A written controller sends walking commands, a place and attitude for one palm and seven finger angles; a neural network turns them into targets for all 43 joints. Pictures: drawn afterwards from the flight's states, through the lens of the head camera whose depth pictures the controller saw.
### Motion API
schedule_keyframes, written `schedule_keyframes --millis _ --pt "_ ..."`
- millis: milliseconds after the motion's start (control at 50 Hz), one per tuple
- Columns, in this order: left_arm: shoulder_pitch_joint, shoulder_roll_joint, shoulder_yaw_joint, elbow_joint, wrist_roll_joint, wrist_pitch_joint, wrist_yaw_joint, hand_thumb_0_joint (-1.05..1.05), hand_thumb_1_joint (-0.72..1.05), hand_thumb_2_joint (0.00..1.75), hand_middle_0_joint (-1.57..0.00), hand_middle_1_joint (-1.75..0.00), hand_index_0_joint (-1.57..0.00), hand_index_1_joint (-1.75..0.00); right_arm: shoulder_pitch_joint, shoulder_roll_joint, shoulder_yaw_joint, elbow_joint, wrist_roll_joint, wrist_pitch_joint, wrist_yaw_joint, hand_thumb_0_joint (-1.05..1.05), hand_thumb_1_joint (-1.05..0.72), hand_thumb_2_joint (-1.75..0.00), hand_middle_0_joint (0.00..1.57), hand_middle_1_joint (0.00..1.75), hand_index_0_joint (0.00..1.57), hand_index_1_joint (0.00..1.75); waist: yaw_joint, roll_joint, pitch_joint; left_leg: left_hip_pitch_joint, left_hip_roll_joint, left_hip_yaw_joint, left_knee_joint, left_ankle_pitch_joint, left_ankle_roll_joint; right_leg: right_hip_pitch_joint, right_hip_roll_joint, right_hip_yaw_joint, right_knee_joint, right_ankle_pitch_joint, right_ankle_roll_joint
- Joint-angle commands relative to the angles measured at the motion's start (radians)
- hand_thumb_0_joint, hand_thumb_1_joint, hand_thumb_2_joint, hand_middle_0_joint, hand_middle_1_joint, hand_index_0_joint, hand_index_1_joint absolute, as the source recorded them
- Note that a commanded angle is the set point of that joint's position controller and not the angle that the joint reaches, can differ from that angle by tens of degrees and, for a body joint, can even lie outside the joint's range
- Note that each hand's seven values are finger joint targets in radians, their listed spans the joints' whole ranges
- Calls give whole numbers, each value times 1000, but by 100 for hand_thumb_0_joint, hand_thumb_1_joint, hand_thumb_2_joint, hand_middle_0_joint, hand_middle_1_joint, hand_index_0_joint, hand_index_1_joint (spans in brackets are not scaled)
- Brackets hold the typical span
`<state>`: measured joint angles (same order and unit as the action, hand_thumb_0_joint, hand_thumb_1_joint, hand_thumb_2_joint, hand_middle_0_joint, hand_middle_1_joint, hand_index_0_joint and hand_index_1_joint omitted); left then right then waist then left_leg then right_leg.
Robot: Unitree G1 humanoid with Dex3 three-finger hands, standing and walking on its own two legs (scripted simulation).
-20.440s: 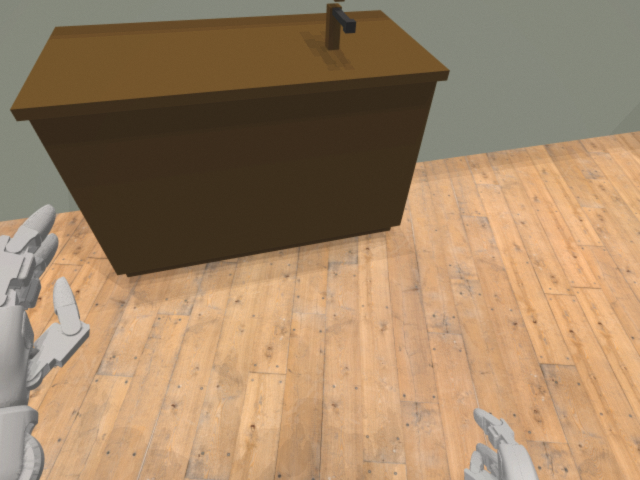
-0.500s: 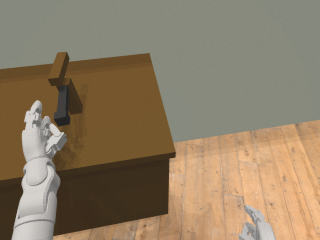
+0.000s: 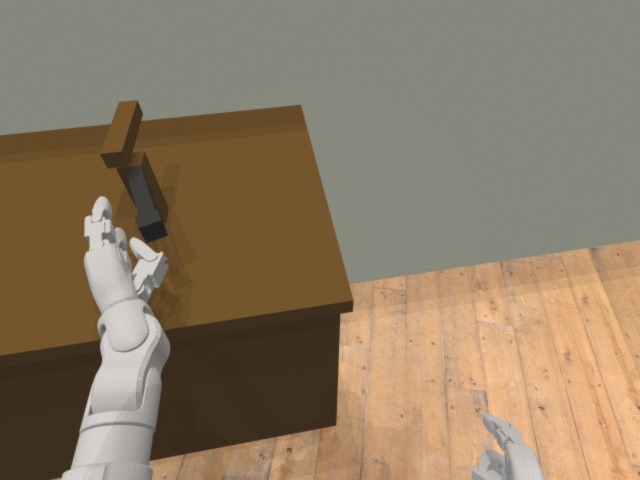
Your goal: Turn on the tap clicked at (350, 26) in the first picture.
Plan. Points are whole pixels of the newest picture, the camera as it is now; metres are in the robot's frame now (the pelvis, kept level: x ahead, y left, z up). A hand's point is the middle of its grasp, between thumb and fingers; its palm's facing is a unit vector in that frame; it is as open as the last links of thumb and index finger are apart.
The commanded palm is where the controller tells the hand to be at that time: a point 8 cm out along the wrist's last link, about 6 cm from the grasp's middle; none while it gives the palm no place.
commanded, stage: push the lever round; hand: left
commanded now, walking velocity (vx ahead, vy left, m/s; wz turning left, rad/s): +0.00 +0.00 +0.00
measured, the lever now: (151, 226) +0.38 +0.26 +0.12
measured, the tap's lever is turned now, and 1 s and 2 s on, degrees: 18 41 72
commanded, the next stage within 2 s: lift the hand up off the lever in 1.98 s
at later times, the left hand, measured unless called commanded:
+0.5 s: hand (198, 246) +0.36 +0.19 +0.11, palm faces +0.66 -0.75 -0.06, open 7.5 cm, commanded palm +0.32 +0.22 +0.11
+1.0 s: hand (228, 233) +0.39 +0.16 +0.11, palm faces +0.73 -0.68 -0.09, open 7.8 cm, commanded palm +0.34 +0.19 +0.11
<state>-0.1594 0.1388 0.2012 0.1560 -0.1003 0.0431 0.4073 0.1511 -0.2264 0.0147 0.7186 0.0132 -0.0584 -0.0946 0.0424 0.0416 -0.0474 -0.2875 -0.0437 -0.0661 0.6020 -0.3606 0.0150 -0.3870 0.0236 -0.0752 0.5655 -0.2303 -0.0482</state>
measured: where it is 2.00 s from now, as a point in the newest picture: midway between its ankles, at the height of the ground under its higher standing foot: outside the picture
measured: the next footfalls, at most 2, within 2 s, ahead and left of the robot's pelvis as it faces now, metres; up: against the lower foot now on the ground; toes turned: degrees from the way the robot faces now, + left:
none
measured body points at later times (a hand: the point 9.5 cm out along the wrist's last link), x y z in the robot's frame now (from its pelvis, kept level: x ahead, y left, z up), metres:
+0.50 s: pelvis +0.00 +0.00 +0.00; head +0.00 -0.01 +0.45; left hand +0.32 +0.23 +0.12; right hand +0.18 -0.23 -0.11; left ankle -0.03 +0.11 -0.73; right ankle +0.04 -0.09 -0.73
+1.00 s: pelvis +0.00 -0.01 +0.00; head +0.01 -0.02 +0.45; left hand +0.34 +0.20 +0.12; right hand +0.17 -0.23 -0.12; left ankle -0.03 +0.11 -0.73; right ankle +0.04 -0.09 -0.73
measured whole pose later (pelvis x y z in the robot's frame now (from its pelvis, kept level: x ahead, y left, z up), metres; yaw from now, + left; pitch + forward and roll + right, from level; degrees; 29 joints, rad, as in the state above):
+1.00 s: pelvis +0.00 -0.01 +0.00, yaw +0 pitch +4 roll +0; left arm -0.45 -0.04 0.12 0.40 0.05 0.14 0.83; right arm 0.10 -0.19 -0.02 0.76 -0.04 0.06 -0.04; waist 0.02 0.03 -0.07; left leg -0.33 -0.04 -0.07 0.63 -0.37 0.00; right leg -0.43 0.03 -0.08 0.59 -0.24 -0.06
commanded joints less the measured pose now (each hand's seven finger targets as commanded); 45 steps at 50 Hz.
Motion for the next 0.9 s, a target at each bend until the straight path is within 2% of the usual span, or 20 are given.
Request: schedule_keyframes --millis 0,80,100,140,160,240,260,300,340,380,440,480,540,620,720,740,780,820,840,880 --pt "-348 126 -2 -218 39 -55 35 0 90 90 -15 -15 -15 -15 -124 -109 -36 -150 -8 -30 -10 0 -90 -90 20 30 20 30 -21 -29 -231 -51 21 19 -94 240 -35 226 -45 61 -75 120 15" --pt "-370 74 -48 -204 56 -48 79 0 90 90 -15 -15 -15 -15 -138 -105 -36 -150 -12 -20 -8 0 -90 -90 20 30 20 30 -24 -48 -222 -48 22 13 -95 217 -33 214 -45 59 -80 86 15" --pt "-396 70 -55 -216 61 -50 88 0 90 90 -15 -15 -15 -15 -139 -105 -37 -148 -15 -18 -7 0 -90 -90 20 30 20 30 -32 -48 -235 -38 21 17 -89 227 -30 215 -45 60 -80 100 16" --pt "-381 96 -24 -196 73 -39 110 0 90 90 -15 -15 -15 -15 -141 -105 -37 -141 -17 -8 -8 0 -90 -90 20 30 20 30 -15 -18 -228 -47 21 14 -93 227 -38 218 -44 61 -78 89 11" --pt "-408 59 -59 -207 78 -39 119 0 90 90 -15 -15 -15 -15 -140 -100 -36 -147 -20 -5 -4 0 -90 -90 20 30 20 30 -27 -32 -242 -35 21 16 -93 241 -37 217 -46 57 -75 106 13" --pt "-406 58 -50 -192 92 -25 157 0 90 90 -15 -15 -15 -15 -149 -97 -40 -141 -21 10 -3 0 -90 -90 20 30 20 30 -17 -39 -235 -45 22 15 -91 249 -41 229 -46 60 -75 112 9" --pt "-420 20 -86 -194 98 -23 163 0 90 90 -15 -15 -15 -15 -152 -94 -39 -147 -21 12 1 0 -90 -90 20 30 20 30 -25 -33 -241 -36 23 21 -91 247 -36 222 -49 60 -78 111 13" --pt "-448 14 -86 -150 100 -12 183 0 90 90 -15 -15 -15 -15 -158 -93 -37 -140 -21 16 0 0 -90 -90 20 30 20 30 -29 -71 -208 -55 23 15 -96 212 -32 210 -49 59 -90 71 14" --pt "-473 51 -48 -150 108 -8 205 0 90 90 -15 -15 -15 -15 -167 -94 -40 -132 -24 26 -6 0 -90 -90 20 30 20 30 -22 -53 -223 -54 20 18 -96 195 -30 221 -50 68 -98 48 12" --pt "-510 -8 -105 -150 117 -6 221 0 90 90 -15 -15 -15 -15 -172 -85 -39 -137 -26 27 -1 0 -90 -90 20 30 20 30 -32 -51 -236 -45 22 17 -94 202 -34 218 -54 63 -95 54 11" --pt "-498 4 -76 -99 128 10 250 0 90 90 -15 -15 -15 -15 -172 -89 -44 -122 -32 38 -1 0 -90 -90 20 30 20 30 -22 -64 -223 -55 22 17 -94 204 -36 215 -50 60 -97 48 10" --pt "-546 -35 -111 -99 131 11 263 0 90 90 -15 -15 -15 -15 -176 -82 -44 -126 -31 41 4 0 -90 -90 20 30 20 30 -32 -61 -231 -51 23 19 -90 212 -36 216 -56 59 -96 61 10" --pt "-551 4 -59 -54 142 21 294 0 90 90 -15 -15 -15 -15 -176 -84 -47 -110 -37 54 3 0 -90 -90 20 30 20 30 -21 -64 -242 -60 22 24 -90 198 -34 225 -56 66 -103 44 11" --pt "-575 -59 -99 -56 155 20 330 0 90 90 -15 -15 -15 -15 -170 -73 -52 -120 -45 58 19 0 -90 -90 20 30 20 30 -22 -49 -290 -40 25 29 -72 294 -46 244 -56 54 -70 155 5" --pt "-542 -81 -92 -51 159 32 359 0 90 90 -15 -15 -15 -15 -162 -72 -62 -126 -49 71 34 0 -90 -90 20 30 20 30 -19 -97 -315 -50 27 38 -55 347 -47 268 -59 52 -50 248 11" --pt "-550 -57 -73 -52 164 35 363 0 90 90 -15 -15 -15 -15 -163 -76 -63 -116 -51 77 33 0 -90 -90 20 30 20 30 -15 -79 -301 -53 28 35 -57 340 -50 263 -56 54 -53 225 6" --pt "-613 -111 -128 -38 170 38 371 0 90 90 -15 -15 -15 -15 -177 -69 -58 -117 -46 75 37 0 -90 -90 20 30 20 30 -33 -81 -270 -58 28 35 -58 295 -44 223 -57 53 -65 161 9" --pt "-656 -100 -112 -26 174 35 392 0 90 90 -15 -15 -15 -15 -176 -69 -60 -111 -50 70 36 0 -90 -90 20 30 20 30 -34 -95 -274 -62 26 34 -59 277 -42 220 -56 54 -69 139 10" --pt "-654 -59 -67 -35 175 33 403 0 90 90 -15 -15 -15 -15 -178 -72 -63 -104 -54 73 34 0 -90 -90 20 30 20 30 -22 -69 -288 -65 26 35 -58 269 -45 226 -53 58 -69 120 8" --pt "-694 -111 -117 -25 184 29 417 0 90 90 -15 -15 -15 -15 -182 -62 -62 -103 -56 70 42 0 -90 -90 20 30 20 30 -34 -72 -298 -67 26 35 -48 261 -43 212 -57 54 -63 114 10"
